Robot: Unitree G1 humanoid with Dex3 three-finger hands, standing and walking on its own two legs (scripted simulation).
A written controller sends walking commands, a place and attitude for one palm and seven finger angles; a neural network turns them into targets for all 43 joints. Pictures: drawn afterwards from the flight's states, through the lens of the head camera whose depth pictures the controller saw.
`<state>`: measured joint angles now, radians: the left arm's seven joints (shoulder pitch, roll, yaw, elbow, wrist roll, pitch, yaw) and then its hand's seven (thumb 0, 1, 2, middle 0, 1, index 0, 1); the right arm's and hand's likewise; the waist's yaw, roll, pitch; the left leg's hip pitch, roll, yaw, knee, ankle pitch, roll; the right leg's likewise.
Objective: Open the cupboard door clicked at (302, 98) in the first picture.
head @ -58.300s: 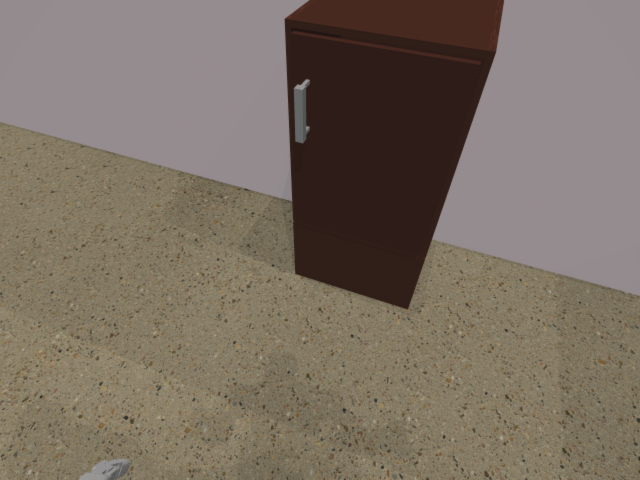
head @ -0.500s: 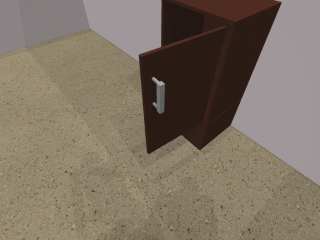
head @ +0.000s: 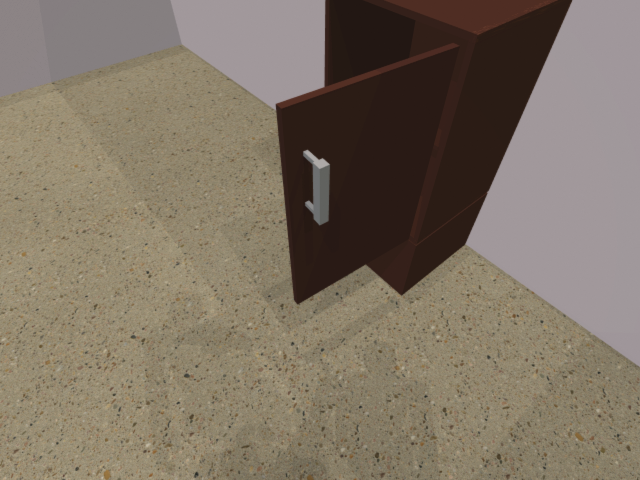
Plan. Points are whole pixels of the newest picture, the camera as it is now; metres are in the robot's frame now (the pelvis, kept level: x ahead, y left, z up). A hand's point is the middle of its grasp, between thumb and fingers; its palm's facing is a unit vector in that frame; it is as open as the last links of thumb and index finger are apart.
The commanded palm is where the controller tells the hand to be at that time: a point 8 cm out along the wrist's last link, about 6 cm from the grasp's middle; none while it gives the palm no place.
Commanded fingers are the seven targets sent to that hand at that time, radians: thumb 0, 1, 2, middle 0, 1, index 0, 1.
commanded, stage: look to check the result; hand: left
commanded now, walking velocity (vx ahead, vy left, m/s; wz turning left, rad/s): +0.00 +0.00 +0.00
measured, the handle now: (315, 187) +0.62 +0.05 -0.02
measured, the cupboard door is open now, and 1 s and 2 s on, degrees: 85 85 85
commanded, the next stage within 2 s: stand and wait in 0.22 s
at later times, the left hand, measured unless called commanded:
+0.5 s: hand out of the picture +0.01 +0.15 -0.17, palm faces +0.04 -0.98 -0.20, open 7.4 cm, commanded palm none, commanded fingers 0.00 0.90 0.90 -0.20 -0.30 -0.20 -0.30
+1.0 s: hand out of the picture +0.02 +0.13 -0.17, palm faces +0.05 -0.98 -0.20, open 7.4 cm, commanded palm none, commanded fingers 0.00 0.90 0.90 -0.20 -0.30 -0.20 -0.30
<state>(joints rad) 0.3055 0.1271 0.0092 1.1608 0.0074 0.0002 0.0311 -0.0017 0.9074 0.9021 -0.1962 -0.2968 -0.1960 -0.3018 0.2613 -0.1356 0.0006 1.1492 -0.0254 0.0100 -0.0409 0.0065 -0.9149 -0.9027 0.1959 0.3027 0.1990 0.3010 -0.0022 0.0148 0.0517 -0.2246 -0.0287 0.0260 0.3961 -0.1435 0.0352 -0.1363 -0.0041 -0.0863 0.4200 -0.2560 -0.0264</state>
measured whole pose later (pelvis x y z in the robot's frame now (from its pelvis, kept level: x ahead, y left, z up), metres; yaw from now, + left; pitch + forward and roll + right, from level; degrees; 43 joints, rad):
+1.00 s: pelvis +0.03 -0.04 +0.00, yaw +0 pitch -2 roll +1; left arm 0.28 0.13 0.01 1.15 0.00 -0.01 0.04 0.00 0.91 0.90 -0.20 -0.30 -0.20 -0.30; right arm 0.23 -0.15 0.01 1.16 -0.02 0.01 -0.05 0.00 -0.91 -0.90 0.20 0.30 0.20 0.30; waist 0.00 0.01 0.06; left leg -0.18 0.01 0.00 0.40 -0.19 -0.02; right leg -0.07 0.04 -0.10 0.38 -0.29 -0.08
